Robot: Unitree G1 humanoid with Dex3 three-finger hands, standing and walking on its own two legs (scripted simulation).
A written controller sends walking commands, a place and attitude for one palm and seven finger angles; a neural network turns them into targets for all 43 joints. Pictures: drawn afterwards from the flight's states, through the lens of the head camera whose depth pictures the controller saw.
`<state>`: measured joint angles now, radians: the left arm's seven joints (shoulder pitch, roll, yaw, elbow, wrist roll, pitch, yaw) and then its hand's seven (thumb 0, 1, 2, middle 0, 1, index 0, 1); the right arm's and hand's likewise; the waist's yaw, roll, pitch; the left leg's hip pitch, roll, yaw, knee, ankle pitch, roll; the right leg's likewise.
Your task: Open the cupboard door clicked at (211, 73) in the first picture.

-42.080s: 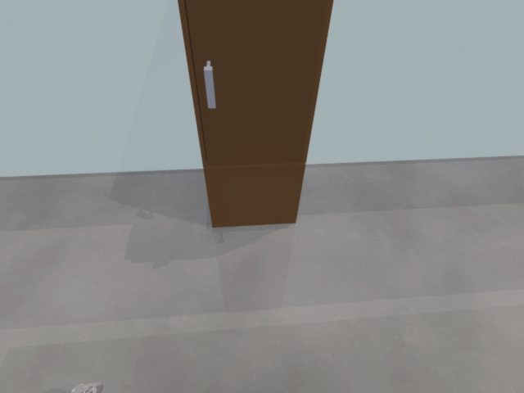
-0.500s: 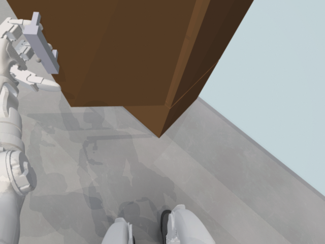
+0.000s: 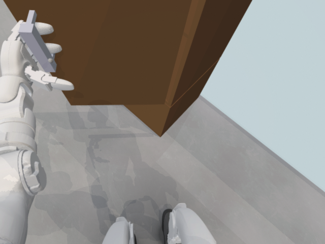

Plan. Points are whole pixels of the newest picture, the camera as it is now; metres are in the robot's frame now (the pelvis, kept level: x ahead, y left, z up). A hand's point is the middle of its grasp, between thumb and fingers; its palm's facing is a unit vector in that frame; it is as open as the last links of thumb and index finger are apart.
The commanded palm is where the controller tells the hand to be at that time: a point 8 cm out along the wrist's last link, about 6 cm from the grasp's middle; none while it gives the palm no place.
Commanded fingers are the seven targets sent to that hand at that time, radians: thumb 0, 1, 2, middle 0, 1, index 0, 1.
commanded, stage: slide the fingers in behind the handle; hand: left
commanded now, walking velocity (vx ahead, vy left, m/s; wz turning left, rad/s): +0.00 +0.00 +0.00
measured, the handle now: (41, 43) +0.56 +0.24 +0.07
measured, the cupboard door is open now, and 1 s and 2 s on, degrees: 46 46 73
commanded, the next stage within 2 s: close the thumb around the handle in 0.36 s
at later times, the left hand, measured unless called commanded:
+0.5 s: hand (50, 60) +0.52 +0.21 +0.07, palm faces +0.00 -1.00 -0.01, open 14.0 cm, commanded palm +0.50 +0.25 +0.07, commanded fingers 0.00 -0.33 0.37 -0.31 -1.22 -0.31 -1.22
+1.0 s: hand (50, 61) +0.51 +0.21 +0.07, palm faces +0.02 -1.00 -0.01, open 6.8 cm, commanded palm +0.49 +0.25 +0.07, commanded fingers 0.00 0.90 0.90 -0.40 -1.35 -0.40 -1.35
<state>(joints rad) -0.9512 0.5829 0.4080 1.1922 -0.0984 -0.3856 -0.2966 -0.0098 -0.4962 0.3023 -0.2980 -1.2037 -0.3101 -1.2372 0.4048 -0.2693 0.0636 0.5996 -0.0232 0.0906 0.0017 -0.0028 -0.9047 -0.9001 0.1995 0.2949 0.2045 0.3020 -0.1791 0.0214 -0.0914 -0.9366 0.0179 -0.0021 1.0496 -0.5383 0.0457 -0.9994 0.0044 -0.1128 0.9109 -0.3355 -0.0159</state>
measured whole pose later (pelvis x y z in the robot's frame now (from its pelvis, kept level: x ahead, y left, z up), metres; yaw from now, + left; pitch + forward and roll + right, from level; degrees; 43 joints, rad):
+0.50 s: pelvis +0.00 +0.00 +0.00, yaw -1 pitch +23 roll -4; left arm -0.90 0.57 0.43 1.18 -0.10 -0.41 -0.32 -0.01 -0.49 0.30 -0.29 -1.20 -0.30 -1.20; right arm 0.40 -0.28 0.06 0.59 -0.02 0.09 0.00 0.00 -0.90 -0.90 0.20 0.29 0.20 0.30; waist -0.18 0.02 -0.10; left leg -0.90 0.02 0.02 1.03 -0.54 0.05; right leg -0.97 0.01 -0.09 0.90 -0.33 -0.01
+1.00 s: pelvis +0.00 +0.01 +0.00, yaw -1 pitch +23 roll -4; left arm -0.90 0.56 0.43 1.17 -0.10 -0.40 -0.29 0.00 0.54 0.75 -0.36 -1.31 -0.36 -1.31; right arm 0.41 -0.27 0.06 0.59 -0.02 0.09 0.01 0.00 -0.90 -0.90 0.20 0.29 0.20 0.30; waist -0.18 0.03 -0.10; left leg -0.90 0.02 0.02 1.03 -0.54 0.05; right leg -0.97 0.01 -0.09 0.90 -0.33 -0.01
